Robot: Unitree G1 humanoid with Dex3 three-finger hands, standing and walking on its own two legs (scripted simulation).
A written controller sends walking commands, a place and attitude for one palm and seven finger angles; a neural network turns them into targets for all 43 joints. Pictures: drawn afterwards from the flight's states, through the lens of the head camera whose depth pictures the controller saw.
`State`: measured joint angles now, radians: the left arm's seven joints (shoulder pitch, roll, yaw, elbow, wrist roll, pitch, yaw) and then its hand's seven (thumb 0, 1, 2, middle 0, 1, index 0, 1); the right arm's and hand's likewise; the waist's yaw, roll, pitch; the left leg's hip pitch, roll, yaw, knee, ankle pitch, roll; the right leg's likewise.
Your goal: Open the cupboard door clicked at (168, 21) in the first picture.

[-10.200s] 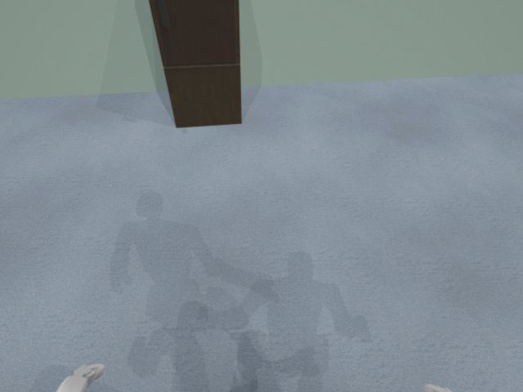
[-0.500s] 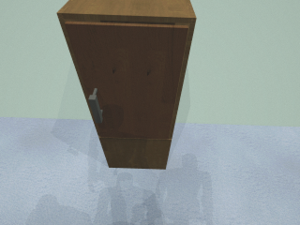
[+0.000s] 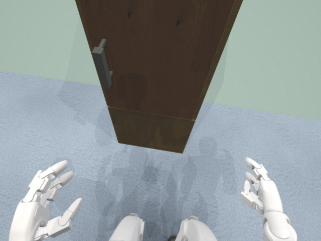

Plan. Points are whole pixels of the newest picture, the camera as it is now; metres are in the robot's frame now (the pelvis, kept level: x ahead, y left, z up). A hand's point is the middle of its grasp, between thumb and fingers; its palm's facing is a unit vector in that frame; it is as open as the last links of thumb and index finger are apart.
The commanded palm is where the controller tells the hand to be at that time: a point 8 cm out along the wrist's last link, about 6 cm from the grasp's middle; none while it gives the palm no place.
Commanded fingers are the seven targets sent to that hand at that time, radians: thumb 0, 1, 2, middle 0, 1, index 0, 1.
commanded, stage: raise the hand with hooked fingers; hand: left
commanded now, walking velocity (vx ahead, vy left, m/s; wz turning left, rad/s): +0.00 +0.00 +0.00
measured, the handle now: (105, 64) +0.58 +0.26 +0.03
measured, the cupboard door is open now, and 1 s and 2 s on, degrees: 0 0 0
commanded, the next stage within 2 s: move the hooked fingers beside the handle in 1.54 s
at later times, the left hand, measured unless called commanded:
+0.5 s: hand (57, 183) +0.21 +0.25 +0.03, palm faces +0.00 -1.00 -0.08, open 12.4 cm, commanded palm +0.20 +0.31 +0.04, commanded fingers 0.00 -0.36 0.36 -0.29 -1.11 -0.29 -1.11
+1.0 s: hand (36, 154) +0.26 +0.32 +0.04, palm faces -0.03 -1.00 -0.08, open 13.9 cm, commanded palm +0.25 +0.37 +0.05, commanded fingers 0.00 -0.50 0.30 -0.30 -1.20 -0.30 -1.20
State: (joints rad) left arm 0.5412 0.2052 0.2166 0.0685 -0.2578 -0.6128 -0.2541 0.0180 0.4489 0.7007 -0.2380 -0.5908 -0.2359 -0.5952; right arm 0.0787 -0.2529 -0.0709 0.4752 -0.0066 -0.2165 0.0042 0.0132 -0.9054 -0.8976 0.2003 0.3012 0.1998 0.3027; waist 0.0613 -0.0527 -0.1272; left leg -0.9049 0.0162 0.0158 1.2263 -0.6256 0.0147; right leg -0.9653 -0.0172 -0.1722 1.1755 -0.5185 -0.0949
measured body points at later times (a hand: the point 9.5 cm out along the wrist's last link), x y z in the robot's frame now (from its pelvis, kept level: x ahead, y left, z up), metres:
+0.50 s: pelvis -0.02 +0.02 +0.00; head +0.07 +0.04 +0.44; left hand +0.21 +0.31 +0.03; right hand +0.13 -0.25 -0.08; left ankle -0.02 +0.11 -0.64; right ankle +0.03 -0.07 -0.64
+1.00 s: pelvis -0.02 +0.05 +0.01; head +0.09 +0.08 +0.45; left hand +0.26 +0.37 +0.05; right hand +0.16 -0.19 -0.07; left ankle -0.02 +0.11 -0.64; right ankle +0.03 -0.07 -0.64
